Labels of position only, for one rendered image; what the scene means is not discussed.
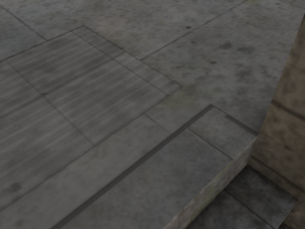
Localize stairs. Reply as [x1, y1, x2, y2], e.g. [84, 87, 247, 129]
[163, 136, 298, 229]

